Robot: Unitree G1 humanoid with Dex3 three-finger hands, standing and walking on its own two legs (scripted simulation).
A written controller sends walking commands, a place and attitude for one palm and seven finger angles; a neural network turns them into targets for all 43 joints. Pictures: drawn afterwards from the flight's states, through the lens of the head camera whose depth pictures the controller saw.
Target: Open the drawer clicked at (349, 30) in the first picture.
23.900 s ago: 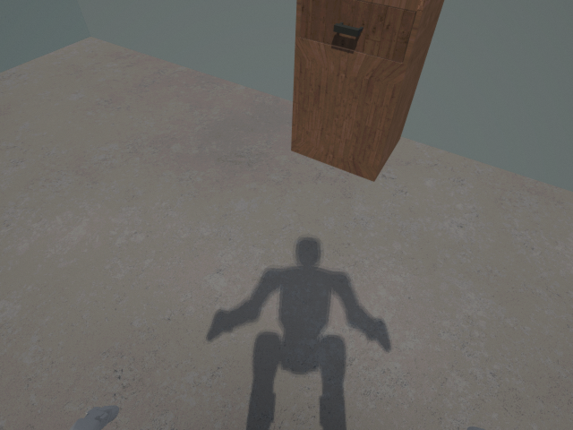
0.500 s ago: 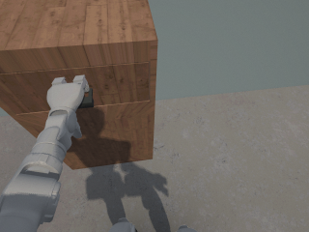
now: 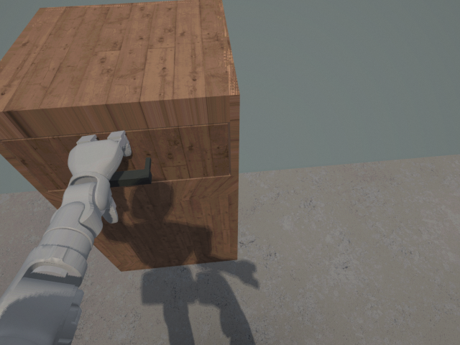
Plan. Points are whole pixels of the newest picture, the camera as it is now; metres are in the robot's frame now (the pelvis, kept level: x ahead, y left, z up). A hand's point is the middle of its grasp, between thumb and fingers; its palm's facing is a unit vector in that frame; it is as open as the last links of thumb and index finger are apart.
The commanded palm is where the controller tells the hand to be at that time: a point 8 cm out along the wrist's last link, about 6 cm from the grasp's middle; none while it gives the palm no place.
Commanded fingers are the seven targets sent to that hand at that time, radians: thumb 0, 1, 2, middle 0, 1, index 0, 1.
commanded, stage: re-aim the fingers above the handle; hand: left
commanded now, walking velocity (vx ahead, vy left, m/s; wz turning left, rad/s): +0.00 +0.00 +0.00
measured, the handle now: (128, 170) +0.48 +0.24 -0.02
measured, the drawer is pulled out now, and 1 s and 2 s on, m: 0.00 0.00 0.00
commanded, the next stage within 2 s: none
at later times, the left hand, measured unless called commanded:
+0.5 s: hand (121, 178) +0.42 +0.22 +0.03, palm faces -0.11 -0.06 -0.99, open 13.8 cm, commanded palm +0.41 +0.22 +0.09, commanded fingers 0.00 -0.50 0.30 -0.30 -1.20 -0.30 -1.20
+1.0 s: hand (120, 174) +0.43 +0.22 +0.03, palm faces -0.08 -0.04 -1.00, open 13.8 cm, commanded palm +0.42 +0.23 +0.09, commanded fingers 0.00 -0.50 0.30 -0.30 -1.20 -0.30 -1.20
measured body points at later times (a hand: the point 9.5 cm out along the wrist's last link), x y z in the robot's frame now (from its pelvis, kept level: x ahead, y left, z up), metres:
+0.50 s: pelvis -0.01 +0.00 +0.00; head +0.04 -0.02 +0.45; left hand +0.42 +0.22 +0.09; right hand +0.05 -0.27 -0.14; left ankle +0.01 +0.11 -0.71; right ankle -0.05 -0.12 -0.71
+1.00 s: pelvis -0.01 +0.00 +0.00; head +0.05 -0.01 +0.44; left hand +0.43 +0.22 +0.08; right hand +0.03 -0.27 -0.14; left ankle +0.01 +0.11 -0.71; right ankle -0.05 -0.12 -0.71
